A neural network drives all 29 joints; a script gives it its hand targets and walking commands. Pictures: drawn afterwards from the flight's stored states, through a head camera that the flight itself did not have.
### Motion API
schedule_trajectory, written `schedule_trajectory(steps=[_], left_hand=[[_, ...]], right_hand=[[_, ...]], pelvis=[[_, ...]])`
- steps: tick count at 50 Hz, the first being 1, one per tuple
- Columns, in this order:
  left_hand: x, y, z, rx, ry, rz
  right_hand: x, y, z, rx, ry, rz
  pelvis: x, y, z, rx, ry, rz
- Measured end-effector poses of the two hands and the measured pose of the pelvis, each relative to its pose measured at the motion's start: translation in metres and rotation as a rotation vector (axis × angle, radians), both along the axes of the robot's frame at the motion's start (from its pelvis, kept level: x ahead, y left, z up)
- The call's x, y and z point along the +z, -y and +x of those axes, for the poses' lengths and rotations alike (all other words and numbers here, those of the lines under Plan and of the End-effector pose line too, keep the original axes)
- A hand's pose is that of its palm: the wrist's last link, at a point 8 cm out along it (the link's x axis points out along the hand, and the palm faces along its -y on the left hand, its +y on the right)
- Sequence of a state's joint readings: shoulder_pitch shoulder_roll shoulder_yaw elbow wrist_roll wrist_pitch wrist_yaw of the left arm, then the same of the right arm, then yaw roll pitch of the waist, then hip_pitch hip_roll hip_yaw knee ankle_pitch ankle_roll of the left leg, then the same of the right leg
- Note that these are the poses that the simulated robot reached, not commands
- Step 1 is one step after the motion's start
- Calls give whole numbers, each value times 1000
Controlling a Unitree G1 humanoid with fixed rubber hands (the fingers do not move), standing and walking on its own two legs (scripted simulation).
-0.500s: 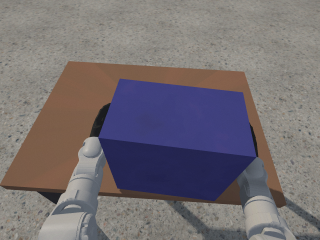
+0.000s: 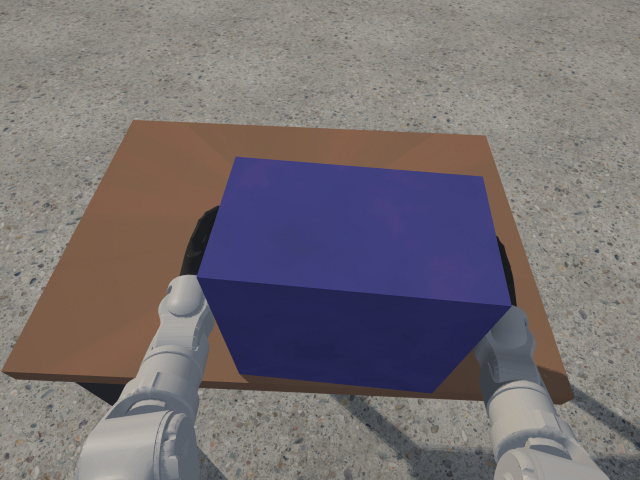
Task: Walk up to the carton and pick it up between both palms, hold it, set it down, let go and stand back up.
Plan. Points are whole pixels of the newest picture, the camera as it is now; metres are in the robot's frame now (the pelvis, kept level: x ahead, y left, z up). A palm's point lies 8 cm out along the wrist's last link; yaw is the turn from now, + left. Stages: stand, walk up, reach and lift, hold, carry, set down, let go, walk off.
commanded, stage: set down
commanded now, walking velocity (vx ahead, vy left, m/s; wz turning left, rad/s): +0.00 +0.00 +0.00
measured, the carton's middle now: (344, 288) +0.37 -0.01 +0.01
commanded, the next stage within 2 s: none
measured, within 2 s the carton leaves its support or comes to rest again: neither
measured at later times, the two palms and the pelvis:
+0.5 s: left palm (201, 273) +0.38 +0.19 +0.01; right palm (490, 298) +0.36 -0.20 +0.01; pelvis +0.00 +0.00 +0.00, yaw -2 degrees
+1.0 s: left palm (163, 261) +0.37 +0.23 +0.04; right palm (544, 288) +0.37 -0.26 +0.03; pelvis -0.04 -0.02 -0.03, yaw -1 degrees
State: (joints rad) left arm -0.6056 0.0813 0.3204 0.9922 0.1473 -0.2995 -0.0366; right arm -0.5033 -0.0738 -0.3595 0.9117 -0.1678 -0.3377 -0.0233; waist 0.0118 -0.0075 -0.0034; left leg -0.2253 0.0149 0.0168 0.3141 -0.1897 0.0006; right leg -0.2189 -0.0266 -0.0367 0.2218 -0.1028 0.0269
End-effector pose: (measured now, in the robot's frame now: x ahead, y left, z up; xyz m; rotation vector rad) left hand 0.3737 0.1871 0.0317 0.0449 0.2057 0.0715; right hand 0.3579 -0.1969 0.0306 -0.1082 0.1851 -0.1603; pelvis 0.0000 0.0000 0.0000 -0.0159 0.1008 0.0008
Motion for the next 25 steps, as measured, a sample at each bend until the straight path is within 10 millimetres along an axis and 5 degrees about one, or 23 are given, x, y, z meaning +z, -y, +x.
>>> schedule_trajectory(steps=[20, 25], left_hand=[[-3, -1, 2, -1, 19, 22], [-19, -3, 2, 22, -61, 33]], right_hand=[[-5, 1, 1, 0, 19, 19], [-24, 3, 4, 21, -86, 42]], pelvis=[[-1, 3, 0, -9, -14, 0], [-5, 3, -2, -26, -57, -4]])
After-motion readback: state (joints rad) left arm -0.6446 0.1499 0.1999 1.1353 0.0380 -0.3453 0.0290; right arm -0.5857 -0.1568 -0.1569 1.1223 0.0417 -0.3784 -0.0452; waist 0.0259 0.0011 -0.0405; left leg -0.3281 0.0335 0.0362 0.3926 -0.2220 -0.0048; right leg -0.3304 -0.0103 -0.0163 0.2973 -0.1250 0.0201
